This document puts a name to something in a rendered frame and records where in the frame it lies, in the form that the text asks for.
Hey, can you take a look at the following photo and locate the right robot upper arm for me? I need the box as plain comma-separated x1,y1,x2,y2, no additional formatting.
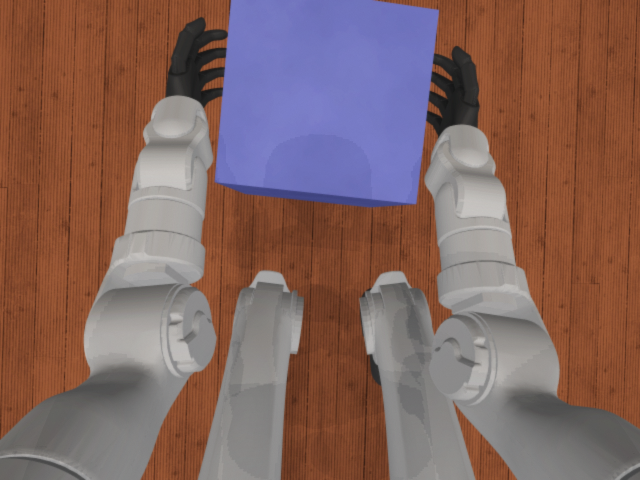
429,311,640,480

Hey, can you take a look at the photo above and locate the right robot forearm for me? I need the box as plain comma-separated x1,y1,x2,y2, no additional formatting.
424,125,560,371

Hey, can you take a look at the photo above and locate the robot left thigh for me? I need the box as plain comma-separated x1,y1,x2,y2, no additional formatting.
198,282,304,480

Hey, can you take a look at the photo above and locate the robot thigh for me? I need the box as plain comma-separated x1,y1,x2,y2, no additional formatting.
359,282,476,480
198,282,304,480

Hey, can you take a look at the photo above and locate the left robot upper arm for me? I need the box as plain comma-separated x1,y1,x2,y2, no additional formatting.
0,283,216,480

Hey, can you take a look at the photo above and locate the carton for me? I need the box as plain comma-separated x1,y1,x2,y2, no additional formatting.
215,0,439,207

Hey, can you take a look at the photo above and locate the left robot forearm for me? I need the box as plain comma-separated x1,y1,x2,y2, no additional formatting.
84,96,213,365

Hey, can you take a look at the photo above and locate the robot left hand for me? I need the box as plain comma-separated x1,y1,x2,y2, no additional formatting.
165,17,228,108

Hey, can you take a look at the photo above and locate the robot right thigh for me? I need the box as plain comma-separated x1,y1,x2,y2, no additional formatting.
359,282,476,480

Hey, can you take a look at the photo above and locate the robot right hand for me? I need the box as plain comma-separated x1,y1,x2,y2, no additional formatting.
426,46,480,138

